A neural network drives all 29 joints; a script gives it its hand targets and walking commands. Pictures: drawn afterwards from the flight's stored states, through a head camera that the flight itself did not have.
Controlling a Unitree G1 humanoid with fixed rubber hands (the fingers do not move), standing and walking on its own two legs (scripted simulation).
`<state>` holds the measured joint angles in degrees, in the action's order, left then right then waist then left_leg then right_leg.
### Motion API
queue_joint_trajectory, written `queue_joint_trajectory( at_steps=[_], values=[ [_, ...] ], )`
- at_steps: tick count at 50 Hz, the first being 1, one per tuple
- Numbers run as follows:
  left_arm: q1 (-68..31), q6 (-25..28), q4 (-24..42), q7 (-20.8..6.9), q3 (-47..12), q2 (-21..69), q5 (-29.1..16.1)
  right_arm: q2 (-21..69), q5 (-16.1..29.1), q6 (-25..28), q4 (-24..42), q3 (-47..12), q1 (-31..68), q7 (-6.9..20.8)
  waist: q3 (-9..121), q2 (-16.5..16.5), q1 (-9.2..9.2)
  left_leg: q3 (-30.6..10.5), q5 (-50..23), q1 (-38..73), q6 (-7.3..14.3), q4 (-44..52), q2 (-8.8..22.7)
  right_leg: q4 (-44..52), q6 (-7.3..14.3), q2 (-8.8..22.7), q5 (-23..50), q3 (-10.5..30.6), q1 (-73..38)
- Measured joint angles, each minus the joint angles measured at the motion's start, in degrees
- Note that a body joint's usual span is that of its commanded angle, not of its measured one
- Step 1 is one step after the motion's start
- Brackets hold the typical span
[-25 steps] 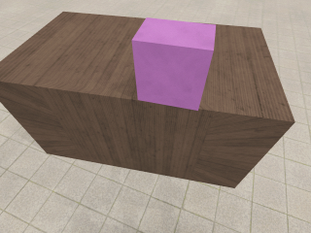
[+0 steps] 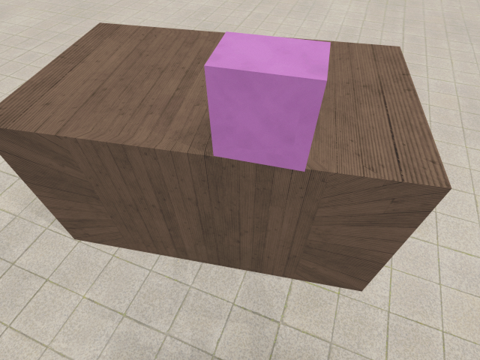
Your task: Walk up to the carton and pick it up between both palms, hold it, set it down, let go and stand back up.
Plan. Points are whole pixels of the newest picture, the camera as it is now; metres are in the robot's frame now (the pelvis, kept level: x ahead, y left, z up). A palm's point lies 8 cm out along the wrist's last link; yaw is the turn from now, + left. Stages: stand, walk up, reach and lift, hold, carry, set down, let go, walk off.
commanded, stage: stand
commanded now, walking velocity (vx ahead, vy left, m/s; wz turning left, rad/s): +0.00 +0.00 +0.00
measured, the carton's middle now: (266, 104) +0.66 -0.07 +0.05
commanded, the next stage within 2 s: walk up in 0.26 s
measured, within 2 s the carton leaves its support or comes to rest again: neither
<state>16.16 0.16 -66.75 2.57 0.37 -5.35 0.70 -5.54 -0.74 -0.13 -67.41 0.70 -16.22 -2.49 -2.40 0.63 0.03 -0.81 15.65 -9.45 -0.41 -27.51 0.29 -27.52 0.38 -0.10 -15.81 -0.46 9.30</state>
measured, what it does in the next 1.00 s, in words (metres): walks ahead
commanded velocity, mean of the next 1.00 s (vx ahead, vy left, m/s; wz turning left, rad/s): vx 0.00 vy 0.00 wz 0.00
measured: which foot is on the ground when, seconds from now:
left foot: down 0.00-0.66, up 0.68-1.00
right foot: down 0.00-1.00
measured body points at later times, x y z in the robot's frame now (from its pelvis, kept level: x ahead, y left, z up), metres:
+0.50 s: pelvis -0.01 +0.00 +0.00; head -0.01 +0.00 +0.45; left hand -0.03 +0.20 -0.16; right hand -0.03 -0.20 -0.17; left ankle -0.01 +0.12 -0.73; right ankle -0.01 -0.11 -0.73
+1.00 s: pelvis +0.12 -0.02 +0.00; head +0.12 -0.07 +0.45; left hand +0.07 +0.20 -0.12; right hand +0.15 -0.28 -0.17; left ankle +0.27 +0.13 -0.67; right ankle +0.03 -0.12 -0.74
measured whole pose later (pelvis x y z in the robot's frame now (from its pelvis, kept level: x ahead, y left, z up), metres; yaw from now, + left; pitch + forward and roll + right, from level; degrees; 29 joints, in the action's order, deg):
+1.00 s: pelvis +0.12 -0.02 +0.00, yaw -10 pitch -3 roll +1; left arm 33.9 5.5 -53.8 1.8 1.3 -3.7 2.9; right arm -16.4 -4.2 -1.5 -55.1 0.9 -12.3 1.8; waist -2.6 6.2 2.4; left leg 1.1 9.1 -35.5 -3.5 -54.4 7.0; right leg -26.6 0.8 -0.4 -20.5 2.9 3.5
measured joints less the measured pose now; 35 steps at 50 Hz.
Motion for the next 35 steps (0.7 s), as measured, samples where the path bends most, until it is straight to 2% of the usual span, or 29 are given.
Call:
queue_joint_trajectory(
  at_steps=[22, 26, 29, 31, 32, 34, 35],
  values=[
    [1.14, -0.13, -0.47, -0.13, -0.38, 0.46, 0.08, 0.09, 0.0, 0.05, -0.53, -0.44, -0.5, 0.0, 0.76, -0.07, 0.06, -0.02, -1.18, -1.14, 0.22, 0.48, -0.17, 0.83, -0.22, 0.16, 1.37, -0.01, 0.95],
    [4.26, 0.21, 2.22, -1.0, 0.48, -0.42, 1.55, -0.92, -1.76, 0.75, 1.94, 0.47, -1.66, 0.74, 1.76, -1.2, 0.07, 2.34, 7.95, -1.84, 2.16, -2.76, -0.76, -7.88, 1.13, 0.57, -9.37, 1.67, 5.08],
    [6.02, 0.24, 4.7, -1.92, 1.14, -1.79, 2.41, -2.38, -2.31, 1.61, 3.17, 1.05, -2.24, 0.43, 1.31, -1.11, -1.01, 4.12, 4.91, -0.75, 2.46, -1.83, 0.05, -18.17, 0.52, 0.86, -12.35, -0.13, 10.0],
    [6.83, 0.7, 6.76, -2.52, 1.63, -2.78, 2.32, -3.82, -2.74, 1.77, 3.09, 1.25, -3.1, 0.35, 1.03, -0.53, -1.16, 5.06, 3.46, 0.43, 1.82, -1.34, 0.86, -18.92, 0.52, 1.34, -12.05, -0.5, 11.16],
    [7.26, 1.18, 7.92, -2.67, 1.92, -3.18, 2.2, -4.71, -2.86, 1.51, 2.9, 1.31, -3.64, 0.47, 0.98, 0.0, -0.92, 5.4, 4.47, 0.62, 1.4, -2.38, 1.41, -16.42, 0.8, 1.47, -10.39, -0.61, 10.53],
    [8.75, 2.52, 10.78, -2.49, 2.89, -4.1, 2.2, -6.33, -3.15, 0.42, 2.87, 1.12, -4.82, 1.06, 1.15, 0.59, 0.0, 5.83, 13.79, -1.32, 1.8, -9.77, 2.54, -11.13, 1.6, 0.98, -6.42, -0.17, 8.77],
    [9.26, 2.92, 11.81, -2.06, 3.31, -4.21, 2.12, -7.18, -3.2, -0.4, 3.22, 1.05, -5.15, 1.48, 1.04, 1.12, 0.6, 4.7, 17.57, -3.64, 1.9, -16.15, 2.61, -12.39, 1.88, 0.46, -3.83, -0.31, 9.34]
  ],
)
